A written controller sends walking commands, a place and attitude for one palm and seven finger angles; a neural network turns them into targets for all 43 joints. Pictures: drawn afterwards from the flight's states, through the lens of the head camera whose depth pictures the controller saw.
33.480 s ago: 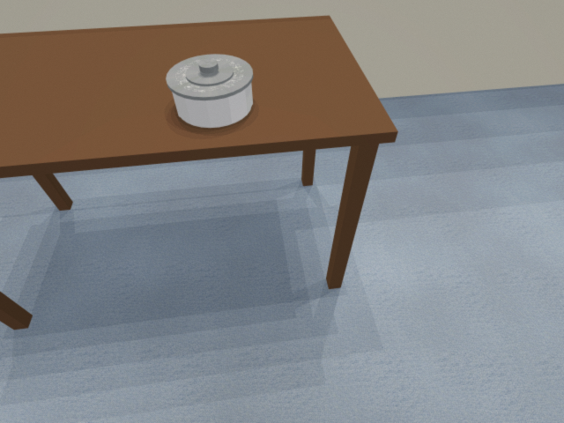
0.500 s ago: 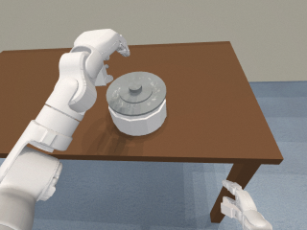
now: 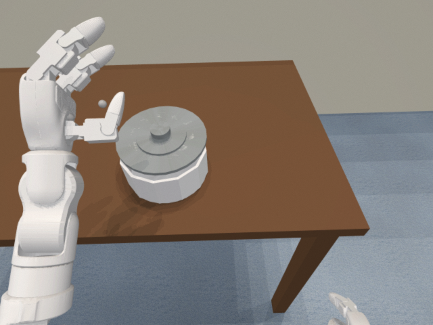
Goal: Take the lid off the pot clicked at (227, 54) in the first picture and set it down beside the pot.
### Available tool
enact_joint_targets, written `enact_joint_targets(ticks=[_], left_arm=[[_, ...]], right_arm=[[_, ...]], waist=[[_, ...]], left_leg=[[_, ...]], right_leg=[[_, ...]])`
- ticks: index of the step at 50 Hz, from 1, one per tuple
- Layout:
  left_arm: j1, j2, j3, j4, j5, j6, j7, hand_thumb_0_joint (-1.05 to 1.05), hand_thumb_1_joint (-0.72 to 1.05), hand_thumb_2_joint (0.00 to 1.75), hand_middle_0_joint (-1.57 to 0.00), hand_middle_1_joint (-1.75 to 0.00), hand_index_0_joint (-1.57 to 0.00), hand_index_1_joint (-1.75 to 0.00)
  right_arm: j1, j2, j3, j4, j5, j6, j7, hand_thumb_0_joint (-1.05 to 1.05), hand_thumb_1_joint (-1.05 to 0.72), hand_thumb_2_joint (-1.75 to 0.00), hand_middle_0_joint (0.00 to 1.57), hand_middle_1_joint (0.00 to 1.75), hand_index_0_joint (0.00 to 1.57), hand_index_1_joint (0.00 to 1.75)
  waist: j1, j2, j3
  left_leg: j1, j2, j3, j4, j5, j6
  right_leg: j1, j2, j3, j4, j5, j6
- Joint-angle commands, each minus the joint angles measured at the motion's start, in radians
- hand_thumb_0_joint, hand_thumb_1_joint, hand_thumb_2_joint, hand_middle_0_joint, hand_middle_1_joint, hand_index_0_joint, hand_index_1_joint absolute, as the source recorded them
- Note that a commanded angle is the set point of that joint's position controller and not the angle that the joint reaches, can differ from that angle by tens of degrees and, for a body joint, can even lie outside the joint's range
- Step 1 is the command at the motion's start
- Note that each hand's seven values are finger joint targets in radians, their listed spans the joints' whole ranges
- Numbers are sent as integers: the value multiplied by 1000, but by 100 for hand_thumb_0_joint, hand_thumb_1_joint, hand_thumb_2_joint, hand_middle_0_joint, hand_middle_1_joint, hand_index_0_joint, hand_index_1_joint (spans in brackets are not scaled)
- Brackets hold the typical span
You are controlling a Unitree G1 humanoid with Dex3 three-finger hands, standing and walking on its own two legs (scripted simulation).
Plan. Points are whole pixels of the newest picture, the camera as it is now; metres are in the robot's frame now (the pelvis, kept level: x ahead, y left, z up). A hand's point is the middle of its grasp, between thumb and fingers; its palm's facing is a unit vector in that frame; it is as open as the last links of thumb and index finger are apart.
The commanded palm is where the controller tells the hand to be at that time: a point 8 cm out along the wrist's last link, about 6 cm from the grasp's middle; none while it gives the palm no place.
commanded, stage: draw the hand back to the body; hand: left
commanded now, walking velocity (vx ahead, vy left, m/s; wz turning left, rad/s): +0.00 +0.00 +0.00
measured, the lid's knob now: (160, 130) +0.47 +0.15 +0.11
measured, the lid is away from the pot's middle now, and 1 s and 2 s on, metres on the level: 0.03 0.03 0.03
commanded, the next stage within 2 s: come to a stop and stand still in 1.26 s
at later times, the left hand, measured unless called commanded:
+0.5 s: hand (54, 159) +0.24 +0.20 +0.26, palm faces +0.36 -0.90 -0.22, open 7.7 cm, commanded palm +0.20 +0.24 +0.26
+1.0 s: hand (4, 221) +0.18 +0.24 +0.23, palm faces +0.44 -0.84 -0.31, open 7.4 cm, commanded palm +0.12 +0.29 +0.23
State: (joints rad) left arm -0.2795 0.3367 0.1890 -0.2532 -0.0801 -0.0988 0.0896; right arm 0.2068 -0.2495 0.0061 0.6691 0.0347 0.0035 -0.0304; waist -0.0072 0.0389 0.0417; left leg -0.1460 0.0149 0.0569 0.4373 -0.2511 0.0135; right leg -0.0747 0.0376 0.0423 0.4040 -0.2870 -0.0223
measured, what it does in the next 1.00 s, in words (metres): stands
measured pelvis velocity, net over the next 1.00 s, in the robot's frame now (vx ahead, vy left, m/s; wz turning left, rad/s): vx -0.02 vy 0.01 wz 0.03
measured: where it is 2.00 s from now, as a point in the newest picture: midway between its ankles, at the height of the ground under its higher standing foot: outside the picture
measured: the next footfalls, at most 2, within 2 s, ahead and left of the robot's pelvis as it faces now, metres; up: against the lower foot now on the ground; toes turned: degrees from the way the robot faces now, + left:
none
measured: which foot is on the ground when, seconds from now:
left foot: down 0.00-1.00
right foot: down 0.00-1.00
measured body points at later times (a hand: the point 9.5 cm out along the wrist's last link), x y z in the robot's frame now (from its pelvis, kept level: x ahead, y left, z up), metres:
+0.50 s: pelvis +0.00 -0.01 +0.00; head -0.01 -0.02 +0.45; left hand +0.22 +0.24 +0.27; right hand +0.22 -0.20 -0.08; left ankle -0.01 +0.11 -0.74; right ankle -0.04 -0.11 -0.74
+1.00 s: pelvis -0.02 +0.01 +0.00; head -0.04 +0.00 +0.45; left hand +0.15 +0.28 +0.24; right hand +0.18 -0.20 -0.08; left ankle -0.01 +0.11 -0.74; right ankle -0.04 -0.11 -0.74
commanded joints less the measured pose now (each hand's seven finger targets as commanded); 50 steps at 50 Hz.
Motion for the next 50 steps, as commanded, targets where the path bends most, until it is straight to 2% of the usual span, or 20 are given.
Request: enact_joint_targets(ticks=[1,2,6,10,13,16,20,21,23,27,30,36,38,41,42,46,47,48,49,50], left_arm=[[-236,181,104,-237,-10,-66,11,0,33,113,-52,-26,-49,-25],[-235,159,83,-280,-10,-72,6,0,36,112,-50,-26,-48,-25],[-146,180,115,-264,-17,-63,8,0,47,108,-44,-27,-42,-26],[-93,161,108,-330,-21,-60,0,0,59,103,-38,-28,-36,-27],[-33,171,135,-273,-28,-43,2,0,67,99,-33,-28,-32,-28],[-30,186,142,-358,-26,-51,1,0,76,96,-28,-29,-27,-29],[62,179,155,-364,-29,-45,2,0,87,91,-22,-30,-21,-30],[54,192,159,-405,-27,-53,4,0,90,90,-20,-30,-20,-30],[77,170,143,-412,-23,-62,7,0,90,90,-20,-30,-20,-30],[167,180,174,-388,-28,-59,11,0,90,90,-20,-30,-20,-30],[212,190,188,-427,-28,-75,13,0,90,90,-20,-30,-20,-30],[305,216,226,-465,-27,-100,24,0,90,90,-20,-30,-20,-30],[359,195,223,-436,-28,-100,23,0,90,90,-20,-30,-20,-30],[403,209,237,-470,-30,-110,24,0,90,90,-20,-30,-20,-30],[389,200,227,-511,-24,-120,24,0,90,90,-20,-30,-20,-30],[507,224,274,-479,-31,-116,31,0,90,90,-20,-30,-20,-30],[505,201,257,-479,-28,-117,27,0,90,90,-20,-30,-20,-30],[540,199,263,-450,-34,-112,28,0,90,90,-20,-30,-20,-30],[557,188,256,-446,-34,-109,26,0,90,90,-20,-30,-20,-30],[547,203,262,-507,-32,-116,26,0,90,90,-20,-30,-20,-30]], right_arm=[[-184,-82,-31,-194,5,-69,3,0,-90,-90,20,30,20,30],[-192,-76,-27,-198,4,-69,5,0,-90,-90,20,30,20,30],[-188,-80,-29,-194,4,-65,6,0,-90,-90,20,30,20,30],[-206,-66,-22,-205,1,-60,7,0,-90,-90,20,30,20,30],[-205,-66,-18,-203,1,-47,5,0,-90,-90,20,30,20,30],[-220,-63,-16,-214,-1,-47,2,0,-90,-90,20,30,20,30],[-224,-58,-11,-217,-5,-46,2,0,-90,-90,20,30,20,30],[-226,-61,-14,-218,-4,-47,3,0,-90,-90,20,30,20,30],[-232,-52,-9,-218,-8,-57,1,0,-90,-90,20,30,20,30],[-226,-59,-11,-216,-8,-55,-1,0,-90,-90,20,30,20,30],[-234,-56,-11,-218,-8,-67,-4,0,-90,-90,20,30,20,30],[-223,-64,-17,-211,-10,-95,-7,0,-90,-90,20,30,20,30],[-220,-62,-18,-208,-9,-99,-7,0,-90,-90,20,30,20,30],[-217,-68,-22,-209,-8,-110,-6,0,-90,-90,20,30,20,30],[-222,-66,-21,-212,-10,-115,-6,0,-90,-90,20,30,20,30],[-203,-73,-27,-202,-11,-125,-6,0,-90,-90,20,30,20,30],[-210,-70,-25,-202,-12,-124,-7,0,-90,-90,20,30,20,30],[-204,-69,-25,-202,-11,-122,-8,0,-90,-90,20,30,20,30],[-208,-72,-26,-203,-9,-121,-9,0,-90,-90,20,30,20,30],[-208,-71,-28,-210,-8,-125,-9,0,-90,-90,20,30,20,30]], waist=[[27,-44,-288],[29,2,-301],[26,-48,-255],[33,-6,-263],[34,-65,-208],[32,-5,-216],[43,-32,-221],[37,2,-223],[41,25,-217],[45,-42,-178],[51,14,-174],[51,16,-155],[54,-1,-141],[51,11,-126],[55,43,-148],[56,-8,-115],[57,16,-113],[57,-20,-91],[57,-8,-80],[59,17,-114]], left_leg=[[214,26,3,16,375,45],[229,22,5,18,394,44],[212,26,4,20,374,43],[224,25,8,23,388,41],[191,28,7,10,326,40],[211,27,6,12,312,41],[199,25,2,11,314,41],[207,28,3,10,316,38],[211,29,-1,7,299,36],[175,31,-9,-7,255,37],[176,29,-10,-4,230,36],[158,35,-24,-11,196,31],[150,36,-24,-14,183,31],[137,37,-30,-18,160,29],[145,36,-27,-18,165,28],[124,42,-35,-17,166,26],[123,38,-29,-18,154,27],[109,43,-37,-23,136,26],[107,41,-31,-22,131,28],[124,42,-32,-19,138,28]], right_leg=[[-43,-56,-57,-19,513,-10],[-47,-54,-53,-19,523,-11],[-60,-57,-55,-25,517,-8],[-63,-58,-52,-27,526,-8],[-79,-56,-55,-45,472,-5],[-85,-60,-49,-53,446,-8],[-72,-59,-50,-55,453,-6],[-70,-63,-47,-57,448,-9],[-86,-60,-53,-60,404,-11],[-92,-57,-56,-74,357,-8],[-98,-60,-54,-80,320,-10],[-101,-59,-57,-83,261,-14],[-110,-57,-59,-91,240,-12],[-114,-58,-58,-91,211,-14],[-113,-57,-58,-92,209,-15],[-114,-55,-63,-89,209,-14],[-125,-54,-61,-96,197,-14],[-131,-54,-67,-99,173,-12],[-138,-54,-63,-105,170,-11],[-128,-57,-60,-103,173,-12]])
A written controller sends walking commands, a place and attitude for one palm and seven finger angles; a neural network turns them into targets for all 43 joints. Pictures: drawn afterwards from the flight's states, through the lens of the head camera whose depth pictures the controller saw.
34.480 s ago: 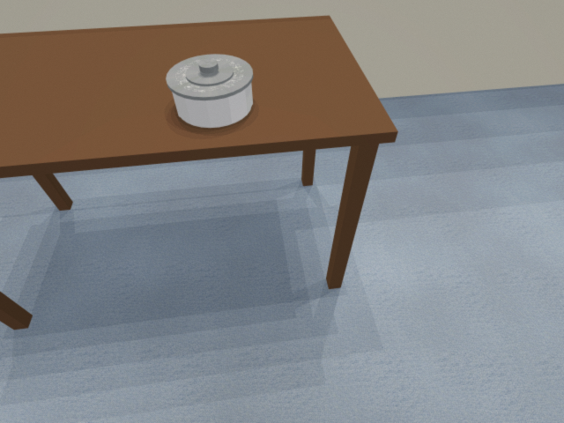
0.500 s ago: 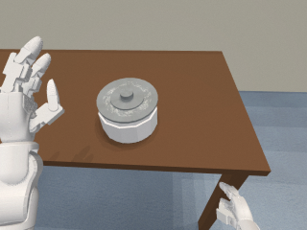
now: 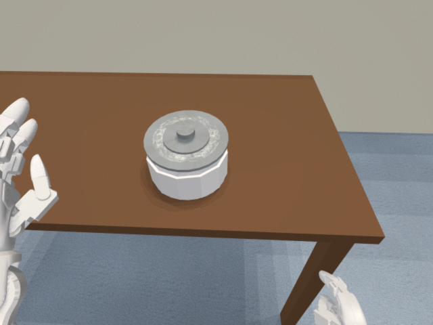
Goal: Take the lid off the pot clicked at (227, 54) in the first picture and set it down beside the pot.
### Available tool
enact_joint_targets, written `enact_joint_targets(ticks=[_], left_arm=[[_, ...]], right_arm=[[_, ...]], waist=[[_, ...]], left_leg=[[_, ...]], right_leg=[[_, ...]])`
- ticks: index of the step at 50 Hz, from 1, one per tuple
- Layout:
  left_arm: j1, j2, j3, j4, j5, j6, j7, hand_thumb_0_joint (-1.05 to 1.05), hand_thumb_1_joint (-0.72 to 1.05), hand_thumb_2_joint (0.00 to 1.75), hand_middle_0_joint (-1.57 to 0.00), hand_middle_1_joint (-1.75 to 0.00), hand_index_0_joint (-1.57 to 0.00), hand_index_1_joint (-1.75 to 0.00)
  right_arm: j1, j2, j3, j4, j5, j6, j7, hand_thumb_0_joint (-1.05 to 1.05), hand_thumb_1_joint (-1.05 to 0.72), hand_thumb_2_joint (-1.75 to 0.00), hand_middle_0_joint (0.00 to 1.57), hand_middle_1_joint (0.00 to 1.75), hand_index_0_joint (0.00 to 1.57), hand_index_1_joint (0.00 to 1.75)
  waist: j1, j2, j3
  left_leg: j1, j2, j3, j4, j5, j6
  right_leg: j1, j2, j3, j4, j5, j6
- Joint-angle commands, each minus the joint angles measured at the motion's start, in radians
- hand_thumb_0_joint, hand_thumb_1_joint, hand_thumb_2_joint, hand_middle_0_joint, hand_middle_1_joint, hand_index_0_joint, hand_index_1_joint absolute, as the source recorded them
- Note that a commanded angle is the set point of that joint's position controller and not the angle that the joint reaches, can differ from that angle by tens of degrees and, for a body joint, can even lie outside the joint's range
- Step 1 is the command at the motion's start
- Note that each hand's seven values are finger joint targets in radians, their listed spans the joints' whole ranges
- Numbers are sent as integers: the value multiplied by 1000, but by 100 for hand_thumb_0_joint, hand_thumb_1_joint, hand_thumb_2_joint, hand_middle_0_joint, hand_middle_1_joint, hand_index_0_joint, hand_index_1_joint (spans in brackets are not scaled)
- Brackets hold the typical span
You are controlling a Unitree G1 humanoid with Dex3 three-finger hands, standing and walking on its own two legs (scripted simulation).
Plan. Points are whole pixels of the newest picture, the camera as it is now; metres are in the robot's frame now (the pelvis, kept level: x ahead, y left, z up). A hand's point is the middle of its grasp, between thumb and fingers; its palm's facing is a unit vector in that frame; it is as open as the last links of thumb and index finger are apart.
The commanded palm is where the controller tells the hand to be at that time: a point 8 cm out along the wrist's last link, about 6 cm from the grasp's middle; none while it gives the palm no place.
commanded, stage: draw the hand back to the body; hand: left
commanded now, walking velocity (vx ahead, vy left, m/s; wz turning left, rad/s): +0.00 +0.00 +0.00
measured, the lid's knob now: (185, 131) +0.49 +0.13 +0.11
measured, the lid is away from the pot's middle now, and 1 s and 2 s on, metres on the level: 0.03 0.03 0.03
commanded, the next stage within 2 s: come to a stop and stand still in 0.26 s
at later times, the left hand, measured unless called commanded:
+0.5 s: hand (73, 257) +0.21 +0.28 +0.04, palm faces +0.29 -0.85 -0.44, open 7.4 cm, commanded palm none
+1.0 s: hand out of the picture -0.06 +0.19 -0.18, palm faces +0.02 -0.98 -0.19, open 7.3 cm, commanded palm none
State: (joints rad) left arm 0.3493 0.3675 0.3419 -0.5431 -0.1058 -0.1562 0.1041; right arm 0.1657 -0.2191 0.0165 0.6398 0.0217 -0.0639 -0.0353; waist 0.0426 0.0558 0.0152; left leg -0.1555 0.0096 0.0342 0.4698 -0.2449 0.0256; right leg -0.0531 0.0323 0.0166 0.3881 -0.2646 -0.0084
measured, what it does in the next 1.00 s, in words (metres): stands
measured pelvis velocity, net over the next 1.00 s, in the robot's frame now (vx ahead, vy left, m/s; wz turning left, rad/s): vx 0.00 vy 0.02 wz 0.01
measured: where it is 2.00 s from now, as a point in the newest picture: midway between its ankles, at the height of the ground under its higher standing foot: outside the picture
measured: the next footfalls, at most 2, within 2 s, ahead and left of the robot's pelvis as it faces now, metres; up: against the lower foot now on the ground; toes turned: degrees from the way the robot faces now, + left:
none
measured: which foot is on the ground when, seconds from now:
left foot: down 0.00-1.00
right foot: down 0.00-1.00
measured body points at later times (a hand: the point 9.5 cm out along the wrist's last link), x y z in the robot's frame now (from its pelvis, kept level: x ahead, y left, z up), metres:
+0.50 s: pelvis -0.01 +0.02 -0.01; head -0.03 -0.01 +0.44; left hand +0.19 +0.32 +0.07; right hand +0.19 -0.21 -0.11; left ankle +0.01 +0.10 -0.74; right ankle -0.03 -0.12 -0.74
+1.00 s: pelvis +0.00 +0.02 +0.00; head +0.04 +0.03 +0.45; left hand -0.05 +0.24 -0.16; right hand -0.05 -0.21 -0.15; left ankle +0.01 +0.10 -0.74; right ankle -0.03 -0.12 -0.74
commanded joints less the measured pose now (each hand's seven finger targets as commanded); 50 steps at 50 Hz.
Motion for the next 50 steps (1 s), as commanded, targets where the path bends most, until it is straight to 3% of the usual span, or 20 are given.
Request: enact_joint_targets(ticks=[1,2,5,7,11,13,18,19,20,22,26,28,32,36,39,40,41,48,49,50], left_arm=[[-62,198,132,-240,-6,-65,17,0,90,90,-20,-30,-20,-30],[-68,182,120,-253,-2,-66,17,0,90,90,-20,-30,-20,-30],[2,180,133,-234,-4,-55,21,0,90,90,-20,-30,-20,-30],[-38,186,130,-292,2,-63,25,0,90,90,-20,-30,-20,-30],[-9,179,129,-236,0,-46,30,0,90,90,-20,-30,-20,-30],[-23,176,122,-268,6,-50,31,0,90,90,-20,-30,-20,-30],[-9,163,116,-241,4,-39,29,0,90,90,-20,-30,-20,-30],[41,28,-216,674,141,73,-57,0,90,90,-20,-30,-20,-30],[48,1,-190,689,137,127,-95,0,90,90,-20,-30,-20,-30],[24,-51,-235,734,138,155,-99,0,90,90,-20,-30,-20,-30],[-66,-24,-250,982,153,165,-90,0,90,90,-20,-30,-20,-30],[-86,-41,-246,1007,156,163,-76,0,90,90,-20,-30,-20,-30],[-81,-47,-277,1149,142,165,-70,0,90,90,-20,-30,-20,-30],[-40,-36,-296,1347,129,152,-66,0,90,90,-20,-30,-20,-30],[-4,-69,-299,1458,122,149,-64,0,90,90,-20,-30,-20,-30],[6,-77,-303,1487,120,147,-64,0,90,90,-20,-30,-20,-30],[1,-79,-308,1508,120,148,-65,0,90,90,-20,-30,-20,-30],[22,-134,-334,1613,115,154,-54,0,90,90,-20,-30,-20,-30],[109,-126,-342,1636,134,109,-31,0,90,90,-20,-30,-20,-30],[34,-65,-334,1592,116,103,-35,0,90,90,-20,-30,-20,-30]], right_arm=[[-164,-103,-38,-178,2,-64,-5,0,-90,-90,20,30,20,30],[-168,-101,-36,-178,-1,-68,-6,0,-90,-90,20,30,20,30],[-157,-102,-38,-176,1,-70,-6,0,-90,-90,20,30,20,30],[-157,-103,-35,-177,-2,-78,-6,0,-90,-90,20,30,20,30],[-148,-106,-38,-171,0,-80,-11,0,-90,-90,20,30,20,30],[-152,-104,-36,-173,-2,-86,-11,0,-90,-90,20,30,20,30],[-153,-103,-32,-172,-3,-75,-10,0,-90,-90,20,30,20,30],[-93,-284,-129,28,18,-84,27,0,-90,-90,20,30,20,30],[0,-205,-106,31,10,-22,42,0,-90,-90,20,30,20,30],[16,-149,-87,-10,-14,20,36,0,-90,-90,20,30,20,30],[2,-105,-89,8,-55,56,34,0,-90,-90,20,30,20,30],[23,-82,-96,24,-55,73,30,0,-90,-90,20,30,20,30],[45,-76,-89,86,-58,76,26,0,-90,-90,20,30,20,30],[105,-68,-78,188,-47,65,18,0,-90,-90,20,30,20,30],[154,-46,-75,253,-43,58,5,0,-90,-90,20,30,20,30],[169,-38,-74,270,-41,56,1,0,-90,-90,20,30,20,30],[179,-33,-74,283,-37,56,0,0,-90,-90,20,30,20,30],[229,-18,-75,370,-33,65,-10,0,-90,-90,20,30,20,30],[77,-44,-47,331,-30,36,10,0,-90,-90,20,30,20,30],[176,-14,-45,315,-28,43,18,0,-90,-90,20,30,20,30]], waist=[[6,-3,-89],[10,29,-103],[12,3,-79],[6,50,-94],[1,4,-54],[8,39,-80],[10,10,-64],[-99,-81,53],[-69,-109,-42],[-66,-55,-70],[-59,-266,17],[-78,-228,59],[-56,-72,109],[-45,-9,54],[-41,110,-4],[-40,116,-26],[-41,44,-14],[-53,-26,42],[14,-27,-16],[-78,-59,-100]], left_leg=[[133,46,-13,-48,134,15],[135,43,-12,-47,145,14],[127,51,-17,-51,153,10],[130,46,-25,-54,153,8],[123,53,-32,-61,139,7],[133,54,-38,-63,144,5],[115,54,-42,-72,138,4],[-74,92,-175,89,355,31],[-31,94,-157,73,287,4],[-62,104,-197,57,141,33],[-139,58,-156,32,-18,27],[-98,42,-134,41,-24,20],[-118,68,-171,-48,-76,26],[-74,78,-156,-76,-34,16],[-36,90,-151,-80,34,22],[-18,92,-152,-75,75,24],[-14,99,-159,-79,85,26],[2,105,-155,-88,88,31],[12,100,-64,102,223,-8],[9,59,-69,48,7,-10]], right_leg=[[-144,-50,-32,-83,154,-28],[-143,-50,-31,-83,163,-29],[-147,-47,-36,-81,163,-30],[-142,-45,-36,-77,162,-34],[-156,-43,-42,-74,145,-31],[-149,-43,-43,-69,138,-33],[-142,-40,-45,-71,135,-34],[-303,-120,-28,151,266,-18],[-288,-144,-9,132,170,-1],[-337,-122,-11,181,-22,-10],[-257,-137,74,47,-28,-39],[-302,-155,106,6,-30,-58],[-260,-122,91,-24,-75,-51],[-167,-122,91,-47,3,-60],[-114,-117,72,-38,89,-57],[-102,-116,65,-37,115,-54],[-100,-110,53,-46,118,-49],[-137,-107,40,-58,102,-40],[-166,-156,136,-43,390,-27],[-134,-177,154,-17,215,-41]])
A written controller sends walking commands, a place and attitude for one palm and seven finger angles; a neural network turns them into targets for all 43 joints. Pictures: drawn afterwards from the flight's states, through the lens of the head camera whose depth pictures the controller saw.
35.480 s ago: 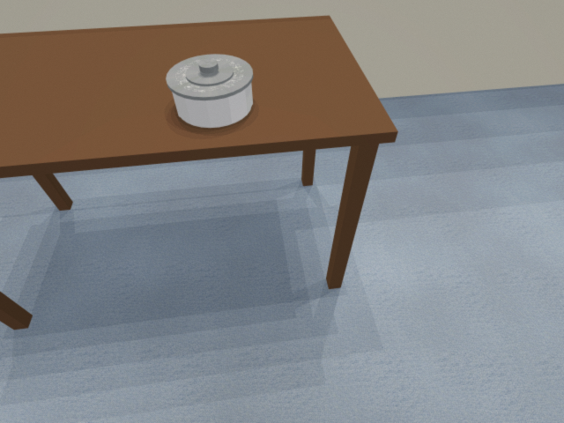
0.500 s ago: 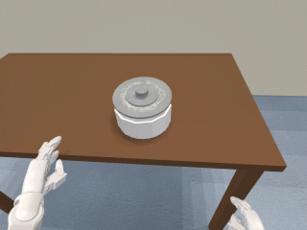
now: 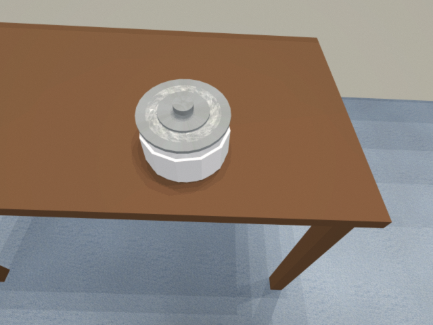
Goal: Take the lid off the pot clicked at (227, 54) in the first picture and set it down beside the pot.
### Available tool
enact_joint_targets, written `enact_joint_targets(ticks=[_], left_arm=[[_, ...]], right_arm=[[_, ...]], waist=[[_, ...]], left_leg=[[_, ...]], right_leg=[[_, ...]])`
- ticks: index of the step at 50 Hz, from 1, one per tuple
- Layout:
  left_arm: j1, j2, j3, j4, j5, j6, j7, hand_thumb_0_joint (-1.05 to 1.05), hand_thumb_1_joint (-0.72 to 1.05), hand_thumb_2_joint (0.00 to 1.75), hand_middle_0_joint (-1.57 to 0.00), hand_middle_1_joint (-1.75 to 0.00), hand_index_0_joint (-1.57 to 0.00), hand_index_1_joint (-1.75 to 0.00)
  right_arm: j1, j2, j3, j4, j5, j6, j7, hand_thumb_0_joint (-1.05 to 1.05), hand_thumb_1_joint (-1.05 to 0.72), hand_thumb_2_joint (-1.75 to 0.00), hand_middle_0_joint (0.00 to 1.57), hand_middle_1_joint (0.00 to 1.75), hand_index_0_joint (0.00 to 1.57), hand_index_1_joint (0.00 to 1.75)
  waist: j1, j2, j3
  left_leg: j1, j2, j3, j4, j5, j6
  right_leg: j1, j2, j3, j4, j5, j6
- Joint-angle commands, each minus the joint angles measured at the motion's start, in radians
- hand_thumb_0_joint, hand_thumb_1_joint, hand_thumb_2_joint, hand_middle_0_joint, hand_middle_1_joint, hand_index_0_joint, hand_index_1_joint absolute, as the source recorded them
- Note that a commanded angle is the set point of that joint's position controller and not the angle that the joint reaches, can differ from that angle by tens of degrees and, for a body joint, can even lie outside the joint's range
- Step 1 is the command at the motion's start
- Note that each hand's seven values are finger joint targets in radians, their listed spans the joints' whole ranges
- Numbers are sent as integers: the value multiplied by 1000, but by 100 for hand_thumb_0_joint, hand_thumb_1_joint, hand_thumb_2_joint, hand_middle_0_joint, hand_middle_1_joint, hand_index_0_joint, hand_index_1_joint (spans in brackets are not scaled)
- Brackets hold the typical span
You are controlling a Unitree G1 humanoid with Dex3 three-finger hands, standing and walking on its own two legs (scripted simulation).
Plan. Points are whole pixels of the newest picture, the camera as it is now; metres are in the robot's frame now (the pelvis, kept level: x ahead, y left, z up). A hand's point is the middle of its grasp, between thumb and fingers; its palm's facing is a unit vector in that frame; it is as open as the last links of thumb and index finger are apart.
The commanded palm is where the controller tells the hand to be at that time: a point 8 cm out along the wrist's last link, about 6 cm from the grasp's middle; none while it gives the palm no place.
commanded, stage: come to a stop and stand still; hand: left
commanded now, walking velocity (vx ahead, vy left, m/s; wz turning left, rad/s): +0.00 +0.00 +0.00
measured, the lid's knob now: (183, 105) +0.49 +0.11 +0.11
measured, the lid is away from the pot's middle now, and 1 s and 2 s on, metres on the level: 0.03 0.03 0.03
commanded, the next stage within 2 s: look again from close up in 0.50 s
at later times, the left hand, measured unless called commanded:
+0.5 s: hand out of the picture +0.08 +0.19 -0.18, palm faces -0.05 -0.98 -0.21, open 7.4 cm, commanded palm none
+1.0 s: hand out of the picture +0.02 +0.18 -0.18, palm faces -0.07 -0.98 -0.18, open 7.4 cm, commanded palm none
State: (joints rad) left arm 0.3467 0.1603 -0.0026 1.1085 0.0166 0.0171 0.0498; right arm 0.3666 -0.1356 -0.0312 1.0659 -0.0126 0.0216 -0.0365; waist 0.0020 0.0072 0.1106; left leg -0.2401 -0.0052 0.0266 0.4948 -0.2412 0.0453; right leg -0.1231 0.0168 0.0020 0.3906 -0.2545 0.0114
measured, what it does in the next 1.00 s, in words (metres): stands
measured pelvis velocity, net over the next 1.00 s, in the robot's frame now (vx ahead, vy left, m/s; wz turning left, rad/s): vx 0.02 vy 0.01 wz -0.07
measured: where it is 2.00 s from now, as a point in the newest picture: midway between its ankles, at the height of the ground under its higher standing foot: outside the picture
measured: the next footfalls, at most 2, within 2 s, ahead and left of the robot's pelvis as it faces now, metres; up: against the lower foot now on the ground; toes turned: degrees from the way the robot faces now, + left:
none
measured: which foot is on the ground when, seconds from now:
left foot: down 0.00-1.00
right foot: down 0.00-1.00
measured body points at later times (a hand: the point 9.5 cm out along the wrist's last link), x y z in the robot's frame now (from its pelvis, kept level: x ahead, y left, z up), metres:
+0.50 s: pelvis +0.02 +0.02 -0.01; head +0.03 +0.03 +0.44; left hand +0.08 +0.25 -0.16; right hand +0.08 -0.22 -0.15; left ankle +0.01 +0.09 -0.74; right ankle -0.03 -0.13 -0.74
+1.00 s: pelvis +0.02 +0.01 +0.00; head +0.05 +0.03 +0.45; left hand +0.02 +0.24 -0.17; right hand +0.02 -0.22 -0.15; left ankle +0.01 +0.09 -0.74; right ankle -0.03 -0.13 -0.74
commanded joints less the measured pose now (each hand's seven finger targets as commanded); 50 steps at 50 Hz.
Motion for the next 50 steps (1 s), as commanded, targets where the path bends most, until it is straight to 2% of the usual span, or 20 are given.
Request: enact_joint_targets(ticks=[1,2,3,5,6,8,9,11,15,18,20,21,25,33,35,37,39,41,47,50], left_arm=[[1,150,18,-79,-13,-62,9,0,90,90,-20,-30,-20,-30],[13,132,19,-90,-9,-55,6,0,90,90,-20,-30,-20,-30],[22,112,15,-89,-5,-50,5,0,90,90,-20,-30,-20,-30],[48,84,7,-90,0,-50,4,0,90,90,-20,-30,-20,-30],[56,85,8,-89,1,-49,2,0,90,90,-20,-30,-20,-30],[50,79,6,-98,1,-50,5,0,90,90,-20,-30,-20,-30],[45,80,5,-102,1,-51,6,0,90,90,-20,-30,-20,-30],[42,96,11,-112,0,-46,5,0,90,90,-20,-30,-20,-30],[28,106,12,-132,0,-41,8,0,90,90,-20,-30,-20,-30],[17,115,17,-149,0,-33,7,0,90,90,-20,-30,-20,-30],[10,122,16,-153,0,-33,7,0,90,90,-20,-30,-20,-30],[5,127,20,-159,-1,-29,5,0,90,90,-20,-30,-20,-30],[5,129,17,-159,0,-29,4,0,90,90,-20,-30,-20,-30],[11,128,14,-139,-1,-29,1,0,90,90,-20,-30,-20,-30],[21,126,11,-126,-3,-30,2,0,90,90,-20,-30,-20,-30],[18,123,11,-118,-3,-27,1,0,90,90,-20,-30,-20,-30],[25,118,7,-108,-3,-27,1,0,90,90,-20,-30,-20,-30],[31,120,7,-96,-3,-28,-1,0,90,90,-20,-30,-20,-30],[40,104,2,-74,-3,-28,0,0,90,90,-20,-30,-20,-30],[44,99,1,-66,-2,-30,0,0,90,90,-20,-30,-20,-30]], right_arm=[[-21,-106,0,-101,-1,-33,25,0,-90,-90,20,30,20,30],[-41,-119,-6,-116,0,-30,25,0,-90,-90,20,30,20,30],[-56,-127,-8,-117,0,-28,25,0,-90,-90,20,30,20,30],[-60,-126,-5,-114,1,-36,25,0,-90,-90,20,30,20,30],[-66,-126,-2,-115,1,-40,25,0,-90,-90,20,30,20,30],[-67,-131,-2,-106,2,-45,23,0,-90,-90,20,30,20,30],[-65,-134,0,-101,1,-48,22,0,-90,-90,20,30,20,30],[-78,-139,1,-102,1,-55,22,0,-90,-90,20,30,20,30],[-101,-148,2,-109,0,-55,18,0,-90,-90,20,30,20,30],[-116,-156,0,-118,0,-57,15,0,-90,-90,20,30,20,30],[-119,-156,0,-118,1,-55,14,0,-90,-90,20,30,20,30],[-117,-157,0,-121,2,-56,14,0,-90,-90,20,30,20,30],[-131,-154,-2,-118,2,-53,14,0,-90,-90,20,30,20,30],[-117,-149,-2,-97,6,-52,12,0,-90,-90,20,30,20,30],[-110,-146,0,-83,7,-52,11,0,-90,-90,20,30,20,30],[-107,-147,1,-76,8,-51,10,0,-90,-90,20,30,20,30],[-103,-139,2,-66,9,-50,10,0,-90,-90,20,30,20,30],[-95,-137,3,-57,9,-52,10,0,-90,-90,20,30,20,30],[-89,-127,3,-36,9,-49,10,0,-90,-90,20,30,20,30],[-76,-120,5,-26,10,-52,9,0,-90,-90,20,30,20,30]], waist=[[-25,30,-221],[-18,17,-155],[-16,-2,-75],[-5,-37,-23],[2,-20,-38],[-3,-83,-27],[-6,-83,-36],[5,-3,-61],[2,-9,-58],[7,27,-80],[4,12,-88],[8,-2,-96],[5,19,-87],[2,-13,-100],[0,10,-114],[1,-8,-90],[2,5,-77],[4,-7,-89],[5,-6,-59],[1,-12,-74]], left_leg=[[104,65,-62,1,-8,-31],[62,84,-75,-3,-40,-19],[5,95,-93,-23,-67,-10],[-41,107,-107,-46,-39,3],[-22,111,-111,-54,-25,5],[-21,111,-107,-48,34,7],[-4,111,-99,-49,70,7],[28,117,-95,-58,117,9],[48,118,-82,-50,217,7],[69,127,-85,-54,271,9],[84,124,-75,-50,290,5],[88,130,-81,-59,289,9],[103,123,-66,-59,267,4],[124,124,-59,-66,253,4],[145,126,-53,-69,258,2],[130,128,-56,-78,243,4],[123,127,-55,-87,217,4],[129,127,-55,-89,213,6],[112,124,-49,-98,156,3],[126,126,-50,-101,182,4]], right_leg=[[-83,-137,158,14,67,-79],[-148,-109,136,13,-67,-69],[-193,-90,129,19,-106,-68],[-201,-71,123,41,-60,-69],[-197,-73,121,48,-43,-72],[-191,-72,124,56,11,-69],[-184,-73,127,62,40,-68],[-169,-71,113,80,66,-63],[-154,-71,118,85,137,-57],[-140,-67,104,92,141,-48],[-132,-72,110,87,166,-46],[-121,-69,96,87,158,-44],[-129,-82,115,66,180,-42],[-105,-89,118,47,209,-39],[-102,-93,121,42,213,-39],[-103,-90,113,38,195,-38],[-105,-93,116,28,183,-38],[-92,-93,114,23,188,-39],[-108,-99,124,10,175,-41],[-102,-100,123,11,190,-38]])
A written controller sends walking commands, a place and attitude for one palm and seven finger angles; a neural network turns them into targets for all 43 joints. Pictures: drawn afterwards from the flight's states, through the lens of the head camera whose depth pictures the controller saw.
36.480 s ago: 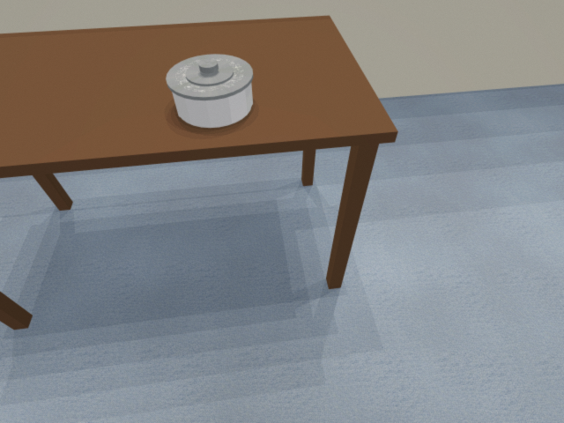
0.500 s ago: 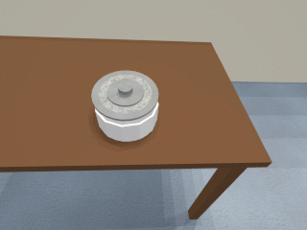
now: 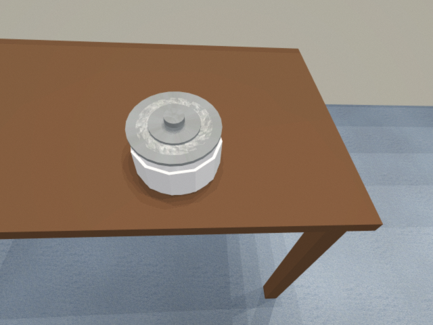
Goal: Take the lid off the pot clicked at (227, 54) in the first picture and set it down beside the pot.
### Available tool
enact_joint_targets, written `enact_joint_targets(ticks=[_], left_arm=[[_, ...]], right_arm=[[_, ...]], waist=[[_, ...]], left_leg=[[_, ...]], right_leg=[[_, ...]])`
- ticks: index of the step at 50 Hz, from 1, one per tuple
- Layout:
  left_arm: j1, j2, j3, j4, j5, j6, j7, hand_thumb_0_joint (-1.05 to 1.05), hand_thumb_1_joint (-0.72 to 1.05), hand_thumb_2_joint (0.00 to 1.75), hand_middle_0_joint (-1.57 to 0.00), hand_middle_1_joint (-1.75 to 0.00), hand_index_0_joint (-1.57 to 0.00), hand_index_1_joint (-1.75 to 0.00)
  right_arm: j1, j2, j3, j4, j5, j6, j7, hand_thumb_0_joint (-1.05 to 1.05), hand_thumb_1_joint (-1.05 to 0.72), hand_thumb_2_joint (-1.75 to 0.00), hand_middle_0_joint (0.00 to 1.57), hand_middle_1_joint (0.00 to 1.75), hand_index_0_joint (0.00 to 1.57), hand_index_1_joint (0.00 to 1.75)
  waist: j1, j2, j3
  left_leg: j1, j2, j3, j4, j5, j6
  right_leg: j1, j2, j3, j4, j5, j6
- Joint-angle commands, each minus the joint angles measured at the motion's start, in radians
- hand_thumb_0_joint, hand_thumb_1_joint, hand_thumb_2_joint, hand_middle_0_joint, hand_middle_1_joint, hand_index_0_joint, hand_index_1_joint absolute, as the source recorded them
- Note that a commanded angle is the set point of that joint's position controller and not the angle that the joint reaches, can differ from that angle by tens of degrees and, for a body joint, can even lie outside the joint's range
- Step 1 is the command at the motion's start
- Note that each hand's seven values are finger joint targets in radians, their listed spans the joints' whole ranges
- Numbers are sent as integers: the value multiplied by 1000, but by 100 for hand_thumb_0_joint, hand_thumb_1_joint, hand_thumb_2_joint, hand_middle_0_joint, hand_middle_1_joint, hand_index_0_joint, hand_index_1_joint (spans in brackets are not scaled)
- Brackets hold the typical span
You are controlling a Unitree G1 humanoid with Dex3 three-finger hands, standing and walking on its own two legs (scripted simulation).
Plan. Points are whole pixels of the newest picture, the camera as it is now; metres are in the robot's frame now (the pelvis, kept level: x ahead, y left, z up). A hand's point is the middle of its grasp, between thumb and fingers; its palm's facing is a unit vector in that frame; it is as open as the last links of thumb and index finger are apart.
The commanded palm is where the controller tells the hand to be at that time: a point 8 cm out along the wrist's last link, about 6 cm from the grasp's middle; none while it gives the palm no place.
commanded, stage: look again from close up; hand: left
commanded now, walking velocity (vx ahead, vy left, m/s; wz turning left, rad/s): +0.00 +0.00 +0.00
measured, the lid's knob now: (174, 117) +0.47 +0.13 +0.12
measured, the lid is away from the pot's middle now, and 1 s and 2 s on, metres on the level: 0.03 0.03 0.03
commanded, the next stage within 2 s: lift the closed hand beside the body in 0.26 s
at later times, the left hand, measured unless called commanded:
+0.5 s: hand out of the picture +0.08 +0.20 -0.11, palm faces +0.14 -0.94 -0.31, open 6.9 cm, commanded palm +0.07 +0.23 -0.04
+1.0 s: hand out of the picture +0.08 +0.20 +0.02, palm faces +0.37 -0.87 -0.34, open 3.1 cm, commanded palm +0.04 +0.23 +0.07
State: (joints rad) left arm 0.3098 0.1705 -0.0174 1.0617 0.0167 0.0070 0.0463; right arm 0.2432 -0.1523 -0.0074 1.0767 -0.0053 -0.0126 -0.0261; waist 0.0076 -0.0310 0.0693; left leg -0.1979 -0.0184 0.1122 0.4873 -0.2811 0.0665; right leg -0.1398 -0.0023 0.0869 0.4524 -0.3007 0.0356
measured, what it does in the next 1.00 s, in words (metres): stands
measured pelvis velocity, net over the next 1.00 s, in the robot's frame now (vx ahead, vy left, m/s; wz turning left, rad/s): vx -0.02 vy -0.04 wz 0.10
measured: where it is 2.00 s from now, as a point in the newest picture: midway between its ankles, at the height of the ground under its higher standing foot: outside the picture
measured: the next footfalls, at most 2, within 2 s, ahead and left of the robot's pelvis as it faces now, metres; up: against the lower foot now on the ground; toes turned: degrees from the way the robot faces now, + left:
none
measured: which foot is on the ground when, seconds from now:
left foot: down 0.00-1.00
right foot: down 0.00-1.00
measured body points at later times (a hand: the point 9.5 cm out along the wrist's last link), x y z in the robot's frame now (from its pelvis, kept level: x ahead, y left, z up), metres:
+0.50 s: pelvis -0.01 +0.00 +0.00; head -0.01 +0.01 +0.45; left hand +0.07 +0.25 -0.09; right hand +0.06 -0.23 -0.13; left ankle -0.01 +0.07 -0.74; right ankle -0.03 -0.15 -0.74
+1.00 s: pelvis -0.02 -0.04 +0.00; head -0.04 -0.05 +0.45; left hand +0.06 +0.24 +0.05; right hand +0.20 -0.23 -0.06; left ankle -0.01 +0.07 -0.74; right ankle -0.03 -0.15 -0.74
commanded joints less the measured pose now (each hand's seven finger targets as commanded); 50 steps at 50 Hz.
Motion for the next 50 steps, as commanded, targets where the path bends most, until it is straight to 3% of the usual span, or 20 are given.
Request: enact_joint_targets(ticks=[1,5,17,18,19,20,21,22,23,25,27,28,31,32,36,37,39,43,46,50], left_arm=[[79,89,16,-18,-3,-21,3,0,90,90,-20,-30,-20,-30],[84,76,14,-10,-1,-18,4,0,90,90,-20,-30,-20,-30],[89,62,14,-6,0,-17,3,0,90,90,-20,-30,-20,-30],[93,94,18,15,19,-36,34,0,90,90,-20,-30,-20,-30],[-537,249,15,-1297,-98,-179,53,0,90,90,-24,-35,-24,-35],[-150,244,54,-1144,-24,-98,101,0,90,90,-29,-40,-29,-40],[129,71,-33,-1024,-52,29,136,0,90,90,-33,-44,-33,-44],[159,-74,-153,-975,-42,49,120,0,90,90,-38,-49,-38,-49],[173,-107,-194,-932,-23,39,108,0,90,90,-42,-54,-42,-54],[285,-32,-86,-776,10,31,90,0,90,90,-51,-64,-51,-64],[453,90,72,-867,6,-7,73,0,90,90,-60,-73,-60,-73],[442,103,83,-998,-4,-30,58,0,90,90,-64,-78,-64,-78],[384,160,153,-1109,-20,-64,49,0,90,90,-77,-92,-77,-92],[318,148,132,-1156,-22,-76,44,0,90,90,-82,-97,-82,-97],[260,190,181,-1282,-40,-111,39,0,90,90,-99,-116,-99,-116],[227,166,151,-1352,-43,-119,35,0,90,90,-104,-121,-104,-121],[234,166,140,-1421,-45,-124,36,0,90,90,-112,-131,-112,-131],[260,181,165,-1408,-50,-113,38,0,90,90,-130,-150,-130,-150],[294,248,244,-1488,-50,-120,44,0,90,90,-130,-150,-130,-150],[350,226,238,-1491,-53,-113,38,0,90,90,-130,-150,-130,-150]], right_arm=[[50,-101,-19,-35,3,-18,-2,0,-90,-90,20,30,20,30],[49,-96,-19,-27,2,-16,-2,0,-90,-90,20,30,20,30],[61,-89,-20,-21,2,-16,-2,0,-90,-90,20,30,20,30],[8,-153,-18,-80,6,-21,1,0,-90,-90,20,30,20,30],[45,-233,-28,-404,74,-207,11,0,-90,-90,20,30,20,30],[-45,-182,-8,-361,78,-285,-32,0,-90,-90,20,30,20,30],[-94,-152,-16,-359,91,-301,-18,0,-90,-90,20,30,20,30],[-69,-170,-7,-338,76,-320,0,0,-90,-90,20,30,20,30],[-60,-181,-7,-365,60,-325,16,0,-90,-90,20,30,20,30],[-63,-196,-45,-404,36,-280,36,0,-90,-90,20,30,20,30],[-98,-194,-68,-481,34,-238,46,0,-90,-90,20,30,20,30],[-122,-185,-60,-534,35,-229,47,0,-90,-90,20,30,20,30],[-155,-171,-54,-608,41,-192,25,0,-90,-90,20,30,20,30],[-160,-168,-44,-633,41,-182,18,0,-90,-90,20,30,20,30],[-146,-162,-36,-674,34,-160,-10,0,-90,-90,20,30,20,30],[-152,-158,-28,-689,28,-162,-15,0,-90,-90,20,30,20,30],[-142,-155,-19,-697,20,-173,-21,0,-90,-90,20,30,20,30],[-151,-158,-19,-690,15,-166,-35,0,-90,-90,20,30,20,30],[-167,-157,-19,-682,13,-176,-41,0,-90,-90,20,30,20,30],[-186,-146,-19,-662,11,-183,-48,0,-90,-90,20,30,20,30]], waist=[[-2,1,-31],[-3,35,-3],[-1,25,6],[-5,129,-47],[8,225,-503],[36,365,-554],[35,294,-360],[2,175,-185],[-11,80,-97],[7,-75,-16],[58,-115,-84],[64,-86,-95],[42,-14,-25],[26,24,13],[14,55,-41],[10,117,-54],[12,144,-82],[9,66,-57],[35,90,-108],[44,45,-92]], left_leg=[[77,140,-137,-91,224,-16],[69,139,-136,-106,179,-18],[52,142,-139,-119,132,-16],[64,161,-125,27,452,-48],[278,65,-195,-94,481,-121],[338,128,-197,-79,545,-155],[215,102,-198,-104,454,-165],[164,84,-199,-120,331,-125],[107,86,-209,-125,270,-99],[-8,87,-204,-103,256,-68],[-10,83,-167,-98,275,-83],[-4,76,-162,-107,250,-87],[-41,67,-132,-114,69,-73],[-64,56,-123,-114,12,-70],[-11,44,-107,-82,-19,-52],[4,38,-101,-77,-21,-51],[39,37,-111,-74,-13,-47],[28,29,-99,-49,18,-38],[62,28,-96,-44,65,-37],[70,31,-92,-44,119,-30]], right_leg=[[-78,-79,37,-53,238,-64],[-102,-79,41,-59,206,-61],[-107,-77,39,-63,186,-59],[-111,-93,19,-29,292,-47],[-21,-26,-86,30,277,-66],[-79,-23,-83,70,153,-91],[-95,-23,-117,61,96,-73],[-118,-12,-126,14,130,-65],[-133,-9,-145,-7,127,-61],[-150,1,-166,-29,128,-59],[-89,-1,-167,-29,138,-62],[-76,-2,-162,-20,128,-61],[-121,-6,-151,-48,66,-56],[-153,-3,-143,-60,43,-54],[-170,-2,-126,-92,14,-49],[-171,-4,-118,-97,10,-49],[-162,-5,-117,-93,13,-51],[-174,-4,-117,-117,14,-45],[-133,-8,-113,-123,39,-48],[-117,-14,-111,-131,85,-41]])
